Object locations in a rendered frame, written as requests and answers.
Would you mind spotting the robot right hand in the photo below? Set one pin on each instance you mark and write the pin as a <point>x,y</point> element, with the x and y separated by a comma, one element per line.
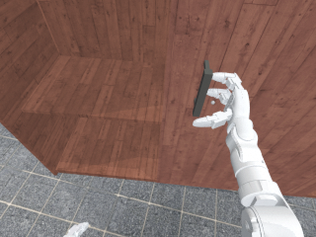
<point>238,101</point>

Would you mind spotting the right robot forearm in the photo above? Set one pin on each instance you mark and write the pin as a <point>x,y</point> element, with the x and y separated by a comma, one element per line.
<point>256,187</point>

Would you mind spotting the handle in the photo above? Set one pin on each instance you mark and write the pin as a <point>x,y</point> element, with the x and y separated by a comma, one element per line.
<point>202,89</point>

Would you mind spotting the wardrobe door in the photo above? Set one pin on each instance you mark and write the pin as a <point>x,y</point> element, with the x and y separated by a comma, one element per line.
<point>271,46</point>

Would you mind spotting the robot right upper arm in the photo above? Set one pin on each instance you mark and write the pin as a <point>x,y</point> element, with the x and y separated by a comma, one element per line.
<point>269,221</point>

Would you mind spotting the robot left hand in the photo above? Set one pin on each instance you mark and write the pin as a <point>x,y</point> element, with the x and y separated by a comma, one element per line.
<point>77,230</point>

